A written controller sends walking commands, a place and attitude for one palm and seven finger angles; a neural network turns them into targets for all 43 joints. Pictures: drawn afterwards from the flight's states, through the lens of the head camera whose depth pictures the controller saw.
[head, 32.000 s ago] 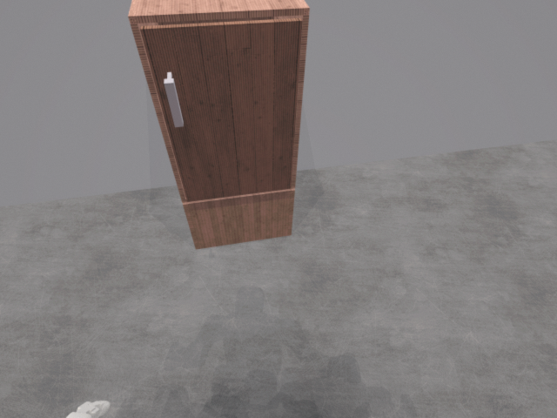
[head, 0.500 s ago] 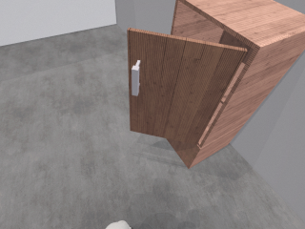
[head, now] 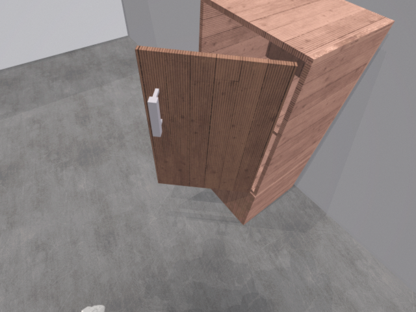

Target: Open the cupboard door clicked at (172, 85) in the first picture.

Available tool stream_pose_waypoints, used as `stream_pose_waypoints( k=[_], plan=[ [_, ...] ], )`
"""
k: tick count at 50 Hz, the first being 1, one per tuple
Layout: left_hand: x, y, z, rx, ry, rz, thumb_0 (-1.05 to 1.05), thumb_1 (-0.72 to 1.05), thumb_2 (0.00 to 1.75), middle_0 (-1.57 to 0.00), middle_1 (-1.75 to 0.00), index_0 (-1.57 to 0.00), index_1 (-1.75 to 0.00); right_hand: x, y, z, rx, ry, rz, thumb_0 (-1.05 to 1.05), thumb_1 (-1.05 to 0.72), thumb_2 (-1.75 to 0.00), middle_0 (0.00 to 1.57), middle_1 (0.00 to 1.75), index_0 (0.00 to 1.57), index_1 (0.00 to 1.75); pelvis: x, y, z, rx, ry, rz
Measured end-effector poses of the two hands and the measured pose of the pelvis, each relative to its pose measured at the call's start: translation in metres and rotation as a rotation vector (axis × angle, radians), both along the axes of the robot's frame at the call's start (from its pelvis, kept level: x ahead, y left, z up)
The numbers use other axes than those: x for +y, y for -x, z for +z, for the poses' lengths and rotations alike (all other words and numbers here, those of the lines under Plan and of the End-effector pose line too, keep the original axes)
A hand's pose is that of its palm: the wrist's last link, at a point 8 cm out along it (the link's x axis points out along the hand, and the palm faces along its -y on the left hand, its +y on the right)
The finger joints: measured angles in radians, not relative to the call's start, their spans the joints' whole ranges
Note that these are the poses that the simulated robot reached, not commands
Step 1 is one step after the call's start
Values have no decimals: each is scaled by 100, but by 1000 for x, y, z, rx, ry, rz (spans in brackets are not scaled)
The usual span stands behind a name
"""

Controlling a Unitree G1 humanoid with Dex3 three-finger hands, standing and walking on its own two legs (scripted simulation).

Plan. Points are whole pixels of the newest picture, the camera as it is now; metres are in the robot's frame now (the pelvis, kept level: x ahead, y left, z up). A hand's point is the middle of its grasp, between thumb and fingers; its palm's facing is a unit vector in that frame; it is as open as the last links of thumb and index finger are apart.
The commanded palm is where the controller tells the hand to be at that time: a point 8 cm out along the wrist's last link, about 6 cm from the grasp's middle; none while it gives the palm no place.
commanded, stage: come to a stop and stand still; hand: left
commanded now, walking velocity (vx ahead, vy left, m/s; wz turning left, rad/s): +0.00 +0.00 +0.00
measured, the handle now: (157, 112) +0.62 +0.15 -0.02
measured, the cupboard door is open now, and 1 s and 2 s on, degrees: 47 47 47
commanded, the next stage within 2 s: look again from close up in 0.54 s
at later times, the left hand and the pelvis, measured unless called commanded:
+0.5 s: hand out of the picture -0.01 +0.10 -0.18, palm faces +0.04 -0.99 -0.16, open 7.3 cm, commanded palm none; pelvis +0.00 -0.06 +0.00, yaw +1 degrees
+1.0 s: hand out of the picture +0.02 +0.15 -0.18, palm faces +0.01 -0.97 -0.22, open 7.4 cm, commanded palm none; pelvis +0.01 -0.03 -0.01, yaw +0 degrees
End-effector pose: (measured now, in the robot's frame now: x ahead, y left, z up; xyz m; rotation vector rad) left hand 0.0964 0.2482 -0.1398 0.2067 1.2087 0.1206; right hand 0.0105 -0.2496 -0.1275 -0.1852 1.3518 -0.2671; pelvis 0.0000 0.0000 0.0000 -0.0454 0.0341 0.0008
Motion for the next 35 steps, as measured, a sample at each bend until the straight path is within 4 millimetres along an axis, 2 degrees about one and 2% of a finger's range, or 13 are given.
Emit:
stream_pose_waypoints(
  k=[3,6,8,13,19,25,30,35],
  plan=[
    [-18,9,-2,-12,-14,-4,0,92,90,-19,-30,-19,-30,-15,26,-14,47,-31,-25,0,-91,-89,20,30,21,30,-17,5,-8,3,-40,5],
    [-39,30,1,25,-13,-1,0,91,90,-19,-30,-19,-30,-24,44,-19,98,-62,-40,0,-91,-90,20,30,20,30,-28,7,-5,-15,-40,9],
    [-52,43,1,54,-1,7,0,92,90,-19,-30,-19,-30,-26,50,-19,116,-75,-40,1,-91,-90,20,30,20,30,-33,6,-3,-24,-43,7],
    [-64,68,-11,117,16,45,0,94,90,-20,-30,-20,-30,-24,55,-23,128,-85,-35,1,-91,-90,20,30,20,30,-43,2,-7,-34,-29,16],
    [-80,94,-12,174,43,86,1,94,90,-20,-30,-20,-30,-16,45,-21,122,-111,-4,0,-91,-90,20,30,20,30,-52,4,-3,-46,-43,14],
    [-95,114,-12,220,68,106,1,92,90,-20,-30,-20,-30,-17,26,-21,91,-116,20,1,-92,-89,20,30,20,30,-57,2,-1,-47,-45,16],
    [-104,122,-12,243,86,118,0,92,90,-20,-30,-20,-30,-24,16,-18,78,-99,31,1,-92,-89,20,30,20,30,-58,-2,-1,-45,-47,17],
    [-105,121,-13,231,76,98,0,91,90,-20,-30,-20,-30,-30,2,-19,41,-85,43,1,-92,-90,20,30,20,30,-55,-5,-4,-33,-24,5]
  ],
)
